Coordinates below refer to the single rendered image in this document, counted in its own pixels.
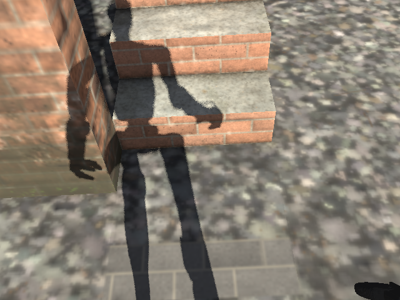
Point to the robot right hand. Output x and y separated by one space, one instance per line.
378 291

